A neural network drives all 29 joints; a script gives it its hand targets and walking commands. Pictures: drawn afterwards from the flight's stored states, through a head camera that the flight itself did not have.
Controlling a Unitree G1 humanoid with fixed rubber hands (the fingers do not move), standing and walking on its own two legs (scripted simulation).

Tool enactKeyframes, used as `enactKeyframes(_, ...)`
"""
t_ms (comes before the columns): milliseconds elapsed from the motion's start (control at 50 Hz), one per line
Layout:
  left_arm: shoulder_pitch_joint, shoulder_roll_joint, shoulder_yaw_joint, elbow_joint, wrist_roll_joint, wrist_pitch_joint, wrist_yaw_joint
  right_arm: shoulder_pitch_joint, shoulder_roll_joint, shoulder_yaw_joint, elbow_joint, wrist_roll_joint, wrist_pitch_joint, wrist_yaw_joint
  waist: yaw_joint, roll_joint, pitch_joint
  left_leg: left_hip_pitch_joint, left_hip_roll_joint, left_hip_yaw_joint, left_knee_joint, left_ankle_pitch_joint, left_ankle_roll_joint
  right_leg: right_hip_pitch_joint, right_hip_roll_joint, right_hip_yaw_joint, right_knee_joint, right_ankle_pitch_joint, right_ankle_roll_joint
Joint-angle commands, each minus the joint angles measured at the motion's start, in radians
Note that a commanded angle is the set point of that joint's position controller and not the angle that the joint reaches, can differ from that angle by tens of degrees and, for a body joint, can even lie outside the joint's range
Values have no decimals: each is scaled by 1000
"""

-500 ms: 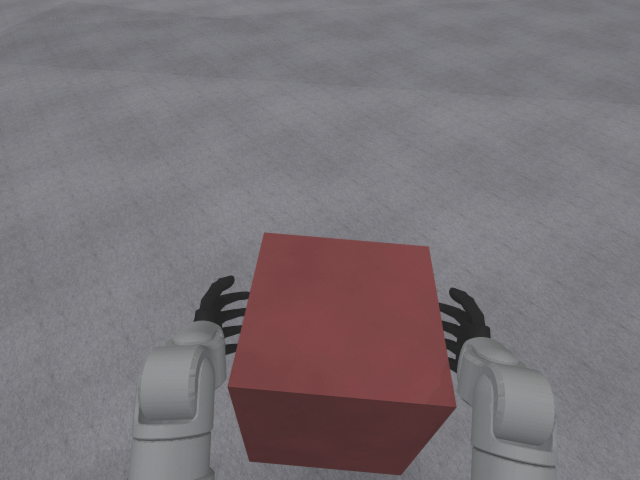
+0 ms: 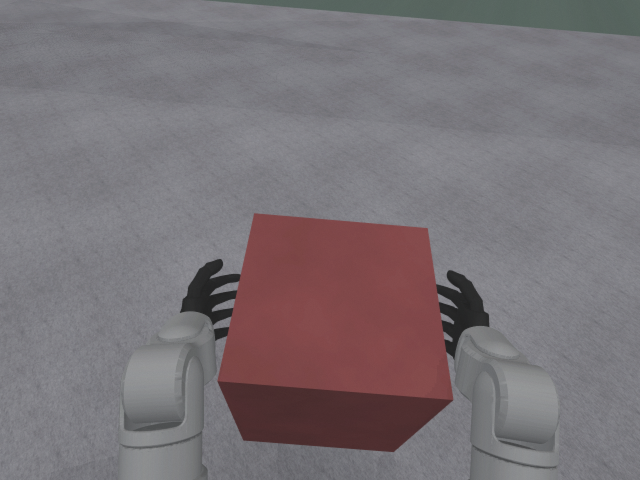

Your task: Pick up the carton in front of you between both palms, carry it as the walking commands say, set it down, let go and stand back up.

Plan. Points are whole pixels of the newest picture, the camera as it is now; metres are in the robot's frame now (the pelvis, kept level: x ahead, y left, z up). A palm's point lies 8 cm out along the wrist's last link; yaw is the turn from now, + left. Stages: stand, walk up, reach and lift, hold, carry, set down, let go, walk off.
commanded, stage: carry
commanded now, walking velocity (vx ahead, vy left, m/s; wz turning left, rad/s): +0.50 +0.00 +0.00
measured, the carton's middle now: (329, 341) +0.30 +0.00 +0.03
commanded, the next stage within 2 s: none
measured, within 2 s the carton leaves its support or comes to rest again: neither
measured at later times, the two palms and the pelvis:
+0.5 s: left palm (231, 169) +0.55 +0.16 +0.12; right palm (416, 177) +0.55 -0.14 +0.12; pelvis +0.29 +0.01 +0.02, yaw +2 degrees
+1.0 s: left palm (254, 85) +0.87 +0.17 +0.12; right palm (389, 95) +0.87 -0.13 +0.11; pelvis +0.61 +0.02 +0.02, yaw +2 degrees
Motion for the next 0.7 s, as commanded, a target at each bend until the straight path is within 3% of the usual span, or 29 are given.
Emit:
enactKeyframes(0,-440,-889,-718,-53,-420,-4,-250,-376,875,681,-6,401,43,261,-12,108,-270,593,340,-470,-249,144,90,-601,0,131,565,46,-44)
enactKeyframes(40,-469,-943,-738,-23,-425,-22,-256,-430,910,702,-36,388,19,262,-7,84,-265,501,303,-384,-315,-52,26,-543,-30,121,442,164,-50)
enactKeyframes(60,-492,-952,-750,-56,-410,-35,-244,-432,907,704,-18,402,14,268,0,116,-235,460,286,-334,-321,-45,17,-546,-29,95,418,190,-51)
enactKeyframes(80,-514,-966,-739,-105,-432,-45,-242,-413,910,709,-39,408,6,269,1,152,-274,482,285,-327,-334,-53,28,-526,-34,90,374,199,-47)
enactKeyframes(100,-481,-956,-735,-44,-419,-41,-236,-426,925,700,-28,417,1,275,-3,165,-269,501,271,-300,-357,-111,35,-547,-30,75,304,203,-36)
enactKeyframes(140,-474,-974,-760,-77,-411,-59,-234,-453,908,712,-72,430,-7,273,5,161,-232,494,261,-257,-377,-82,31,-576,-35,74,255,276,-21)
enactKeyframes(160,-450,-967,-744,-48,-417,-50,-233,-437,861,709,-85,430,-5,269,3,123,-216,509,271,-282,-394,-105,48,-585,-25,54,209,278,-16)
enactKeyframes(180,-436,-972,-735,-53,-408,-52,-224,-471,904,723,-116,452,-3,271,-1,125,-185,539,246,-252,-409,-70,44,-641,-14,42,178,312,-5)
enactKeyframes(200,-452,-936,-733,-89,-400,-49,-219,-463,908,726,-83,461,3,272,-1,155,-185,602,265,-249,-419,-81,40,-689,-27,36,147,357,-2)
enactKeyframes(220,-459,-927,-748,-109,-411,-43,-219,-457,851,707,-138,447,-1,267,3,169,-192,627,245,-227,-398,-4,26,-692,-25,26,129,386,-1)
enactKeyframes(240,-483,-924,-754,-138,-420,-41,-218,-430,861,707,-86,434,9,266,2,161,-189,662,243,-218,-400,17,27,-712,-23,24,105,380,-6)
enactKeyframes(260,-444,-914,-760,-101,-411,-31,-215,-411,821,692,-120,413,11,265,-2,131,-160,692,230,-198,-370,138,18,-726,-22,8,87,386,6)
enactKeyframes(300,-454,-894,-746,-69,-419,-15,-223,-347,814,655,-19,373,31,265,-5,140,-126,646,218,-170,-349,283,30,-703,-10,-12,57,390,3)
enactKeyframes(340,-429,-864,-719,-20,-394,-2,-230,-344,778,637,23,351,45,265,-3,178,-109,662,215,-140,-339,253,27,-705,-3,-18,13,398,-2)
enactKeyframes(360,-421,-878,-724,6,-396,4,-234,-344,777,620,29,344,48,269,-4,204,-69,621,189,-109,-360,263,42,-665,22,-70,-56,416,-4)
enactKeyframes(400,-438,-899,-715,40,-401,3,-240,-391,814,630,46,365,44,273,-13,188,-46,622,215,-145,-339,381,33,-590,25,-62,-104,407,-17)
enactKeyframes(420,-440,-887,-696,35,-386,1,-243,-387,817,653,60,354,45,277,-16,175,-17,619,208,-108,-316,387,32,-595,43,-84,-165,419,-22)
enactKeyframes(440,-467,-916,-707,47,-399,-3,-248,-400,829,646,43,357,42,280,-19,150,-24,585,194,-119,-274,452,25,-517,69,-117,-182,426,-24)
enactKeyframes(460,-443,-925,-682,86,-399,0,-249,-430,834,669,47,366,40,279,6,176,-66,553,216,-82,-171,559,8,-375,57,-96,-202,429,-45)
enactKeyframes(480,-430,-908,-678,54,-386,-11,-256,-461,854,679,34,374,38,280,13,165,-140,532,154,-20,-19,616,-23,-232,121,-158,-245,376,-42)
enactKeyframes(500,-461,-958,-692,65,-396,-18,-257,-489,850,700,-17,382,28,280,37,86,-230,380,119,-10,215,539,-54,28,43,-86,-274,362,-68)
enactKeyframes(520,-439,-923,-667,97,-394,-28,-258,-494,855,698,20,400,32,281,38,-161,-327,134,31,-16,530,181,-87,201,-210,368,-295,270,-171)
enactKeyframes(540,-428,-980,-686,60,-398,-37,-264,-482,892,727,-2,399,18,278,29,-296,-334,-131,-71,-121,699,-335,-97,313,-338,619,-412,387,-229)
enactKeyframes(560,-449,-976,-675,67,-399,-53,-267,-505,931,737,17,426,15,276,25,-224,-313,-178,12,-218,769,-371,-70,291,-336,531,-386,434,-246)
enactKeyframes(580,-432,-984,-705,32,-384,-61,-256,-461,937,723,26,404,-4,277,33,-66,-282,-172,60,-234,769,-334,-57,186,-303,420,-382,473,-206)
enactKeyframes(600,-441,-1029,-707,42,-409,-67,-258,-470,963,734,-10,415,-15,280,30,-26,-270,-133,74,-235,699,-290,-54,97,-297,384,-423,425,-199)
enactKeyframes(620,-467,-1031,-722,-8,-405,-79,-257,-445,1004,744,25,402,-25,279,26,29,-249,-132,95,-233,626,-224,-65,77,-252,334,-453,409,-162)
enactKeyframes(660,-443,-1025,-744,-29,-436,-94,-267,-442,1006,749,-21,408,-47,267,17,-69,-266,-109,92,-202,517,-206,-73,57,-223,234,-464,357,-139)
enactKeyframes(680,-450,-1032,-738,-62,-429,-102,-260,-406,970,773,-13,393,-58,258,31,-108,-258,-127,85,-171,488,-162,-69,68,-203,197,-472,352,-119)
